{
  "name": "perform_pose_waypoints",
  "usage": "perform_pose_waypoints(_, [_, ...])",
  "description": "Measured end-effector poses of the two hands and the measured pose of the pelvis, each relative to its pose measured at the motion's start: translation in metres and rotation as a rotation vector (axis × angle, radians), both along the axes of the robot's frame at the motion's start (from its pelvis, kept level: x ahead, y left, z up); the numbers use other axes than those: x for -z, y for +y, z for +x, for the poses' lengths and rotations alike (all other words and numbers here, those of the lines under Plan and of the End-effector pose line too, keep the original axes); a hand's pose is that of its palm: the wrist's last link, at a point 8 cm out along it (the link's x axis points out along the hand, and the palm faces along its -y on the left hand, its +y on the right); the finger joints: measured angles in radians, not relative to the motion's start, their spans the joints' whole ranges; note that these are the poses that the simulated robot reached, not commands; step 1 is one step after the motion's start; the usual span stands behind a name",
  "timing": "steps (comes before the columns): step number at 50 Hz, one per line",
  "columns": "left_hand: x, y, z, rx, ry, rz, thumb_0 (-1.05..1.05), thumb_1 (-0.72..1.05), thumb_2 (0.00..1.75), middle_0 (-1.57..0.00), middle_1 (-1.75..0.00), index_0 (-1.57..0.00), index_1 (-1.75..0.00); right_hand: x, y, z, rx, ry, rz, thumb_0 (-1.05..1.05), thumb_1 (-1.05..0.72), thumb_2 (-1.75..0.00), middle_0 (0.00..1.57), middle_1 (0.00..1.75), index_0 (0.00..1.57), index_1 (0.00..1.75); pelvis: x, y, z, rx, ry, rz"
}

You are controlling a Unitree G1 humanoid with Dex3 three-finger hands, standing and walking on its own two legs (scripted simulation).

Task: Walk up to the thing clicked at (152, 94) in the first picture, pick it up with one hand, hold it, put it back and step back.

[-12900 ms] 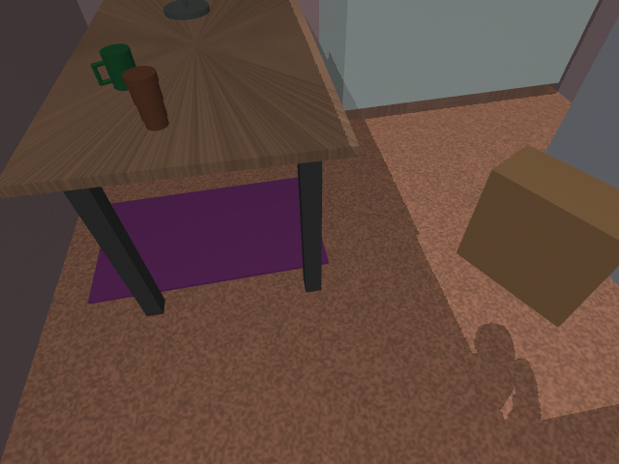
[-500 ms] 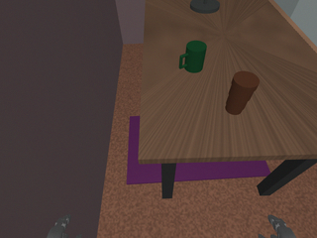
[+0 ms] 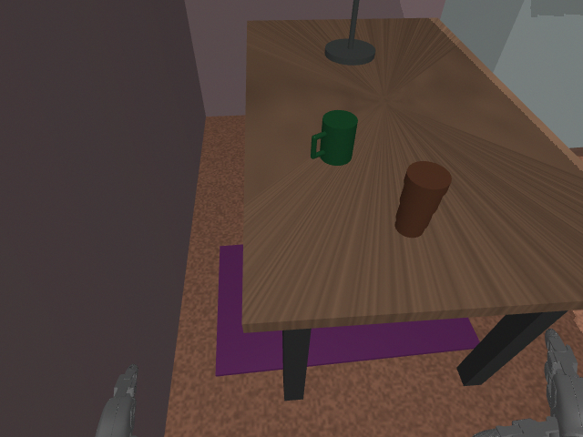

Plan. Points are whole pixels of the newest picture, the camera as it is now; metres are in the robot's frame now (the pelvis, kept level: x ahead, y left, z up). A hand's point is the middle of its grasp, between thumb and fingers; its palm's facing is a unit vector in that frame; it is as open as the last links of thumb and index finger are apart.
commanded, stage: rise first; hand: right
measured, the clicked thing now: (418, 202) +0.51 -0.21 +0.02
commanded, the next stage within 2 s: go down in 1.10 s
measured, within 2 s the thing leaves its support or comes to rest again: neither
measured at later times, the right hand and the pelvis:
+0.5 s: hand (556, 390) +0.18 -0.27 +0.05, palm faces +0.36 +0.85 -0.38, open 17.7 cm; pelvis -0.01 +0.00 +0.00, yaw +0 degrees
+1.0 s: hand out of the picture +0.16 -0.28 +0.09, palm faces +0.38 +0.83 -0.40, open 17.6 cm; pelvis -0.03 +0.00 +0.00, yaw +0 degrees
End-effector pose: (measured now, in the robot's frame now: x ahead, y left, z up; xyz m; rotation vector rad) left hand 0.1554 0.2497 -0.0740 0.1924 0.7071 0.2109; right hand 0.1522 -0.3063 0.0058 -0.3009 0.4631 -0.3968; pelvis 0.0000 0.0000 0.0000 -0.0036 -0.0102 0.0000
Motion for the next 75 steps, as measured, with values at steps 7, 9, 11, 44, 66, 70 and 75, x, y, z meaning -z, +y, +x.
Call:
perform_pose_waypoints(7, [0.004, 0.009, -0.004, -0.023, 0.027, 0.0, -0.01, -0.51, 0.05, -0.06, -0.04, -0.05, -0.05, -0.024, -0.004, -0.001, -0.005, -0.079, -0.034, -0.01, 0.55, -0.05, 0.04, 0.06, 0.05, 0.06, 0.0, 0.0, 0.004, 0.002, -0.012, -0.001])
perform_pose_waypoints(9, [0.005, 0.011, -0.006, -0.025, 0.038, 0.002, -0.01, -0.52, 0.05, -0.06, -0.04, -0.05, -0.05, -0.029, -0.004, -0.002, -0.01, -0.095, -0.043, -0.01, 0.57, -0.04, 0.04, 0.06, 0.05, 0.06, 0.0, 0.0, 0.003, 0.003, -0.017, -0.001])
perform_pose_waypoints(11, [0.005, 0.012, -0.007, -0.026, 0.041, 0.004, -0.01, -0.53, 0.05, -0.06, -0.04, -0.05, -0.05, -0.034, -0.003, -0.002, -0.018, -0.115, -0.052, -0.01, 0.58, -0.04, 0.04, 0.06, 0.05, 0.06, 0.0, 0.001, 0.003, 0.002, -0.02, -0.001])
perform_pose_waypoints(44, [0.001, 0.004, -0.03, -0.013, -0.015, -0.018, -0.01, -0.55, 0.06, -0.06, -0.04, -0.05, -0.05, -0.101, -0.008, -0.026, -0.08, -0.392, -0.186, -0.01, 0.59, -0.04, 0.05, 0.06, 0.05, 0.06, 0.0, -0.001, -0.028, 0.008, -0.067, -0.002])
perform_pose_waypoints(66, [0.009, 0.002, -0.028, -0.011, 0.007, -0.024, -0.01, -0.53, 0.06, -0.06, -0.05, -0.05, -0.05, -0.117, -0.011, -0.035, -0.093, -0.444, -0.255, -0.01, 0.55, -0.05, 0.05, 0.06, 0.06, 0.06, 0.0, -0.002, -0.026, 0.008, -0.05, 0.0])
perform_pose_waypoints(70, [0.003, 0.002, -0.019, -0.005, -0.027, -0.016, -0.01, -0.53, 0.05, -0.06, -0.05, -0.05, -0.05, -0.117, -0.015, -0.031, -0.082, -0.479, -0.245, -0.01, 0.53, -0.04, 0.06, 0.06, 0.06, 0.05, 0.001, -0.001, -0.023, 0.012, -0.047, -0.001])
perform_pose_waypoints(75, [-0.005, 0.008, -0.012, -0.015, -0.053, 0.004, -0.01, -0.53, 0.04, -0.06, -0.04, -0.05, -0.05, -0.113, -0.022, -0.022, -0.08, -0.48, -0.212, -0.01, 0.52, -0.03, 0.06, 0.05, 0.06, 0.05, 0.001, 0.0, -0.019, 0.011, -0.045, -0.002])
